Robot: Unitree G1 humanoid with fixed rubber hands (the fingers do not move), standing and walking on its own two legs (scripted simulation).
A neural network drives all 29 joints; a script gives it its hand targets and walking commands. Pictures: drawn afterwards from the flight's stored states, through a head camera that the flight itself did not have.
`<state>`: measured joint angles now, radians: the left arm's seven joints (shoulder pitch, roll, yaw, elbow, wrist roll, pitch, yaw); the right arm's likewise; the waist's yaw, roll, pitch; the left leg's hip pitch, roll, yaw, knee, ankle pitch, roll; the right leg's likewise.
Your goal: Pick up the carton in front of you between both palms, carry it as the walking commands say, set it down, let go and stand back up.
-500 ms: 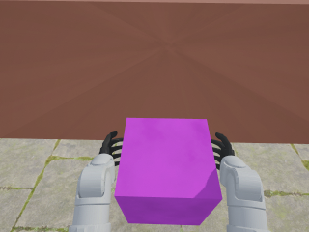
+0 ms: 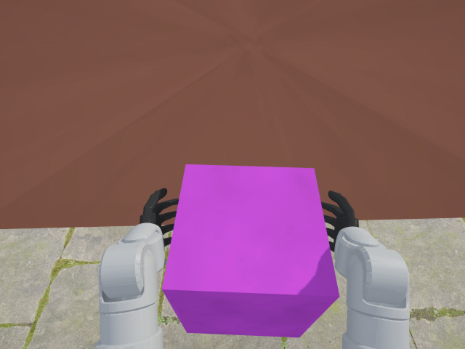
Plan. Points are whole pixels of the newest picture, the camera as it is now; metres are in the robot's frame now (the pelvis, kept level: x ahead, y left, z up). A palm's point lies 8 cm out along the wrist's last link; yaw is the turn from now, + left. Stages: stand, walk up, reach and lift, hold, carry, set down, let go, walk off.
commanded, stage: carry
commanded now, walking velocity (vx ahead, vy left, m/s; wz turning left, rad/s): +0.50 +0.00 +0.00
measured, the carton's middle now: (246, 256) +0.27 +0.01 +0.01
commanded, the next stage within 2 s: none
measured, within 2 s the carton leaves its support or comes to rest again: neither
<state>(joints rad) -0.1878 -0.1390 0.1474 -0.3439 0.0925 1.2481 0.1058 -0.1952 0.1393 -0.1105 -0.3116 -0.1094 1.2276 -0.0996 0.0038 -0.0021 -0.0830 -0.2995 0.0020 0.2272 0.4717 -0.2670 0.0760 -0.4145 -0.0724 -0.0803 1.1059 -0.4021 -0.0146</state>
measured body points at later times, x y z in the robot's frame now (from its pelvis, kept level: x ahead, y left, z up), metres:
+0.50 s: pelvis +0.33 -0.03 +0.01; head +0.37 -0.03 +0.45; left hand +0.59 +0.15 +0.06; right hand +0.63 -0.15 +0.06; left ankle +0.26 +0.09 -0.65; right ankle +0.36 -0.08 -0.74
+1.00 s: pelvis +0.64 +0.05 +0.00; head +0.71 +0.06 +0.44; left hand +1.04 +0.20 +0.13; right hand +1.03 -0.10 +0.14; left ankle +0.68 +0.10 -0.74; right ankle +0.58 -0.09 -0.63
